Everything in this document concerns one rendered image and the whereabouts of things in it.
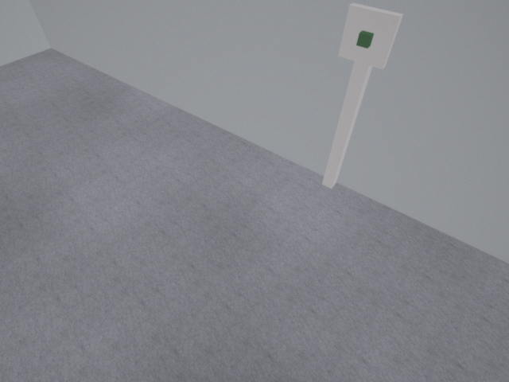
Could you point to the panel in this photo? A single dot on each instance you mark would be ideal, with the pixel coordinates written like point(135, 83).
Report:
point(384, 25)

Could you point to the button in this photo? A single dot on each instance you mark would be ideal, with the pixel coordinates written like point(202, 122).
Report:
point(364, 39)

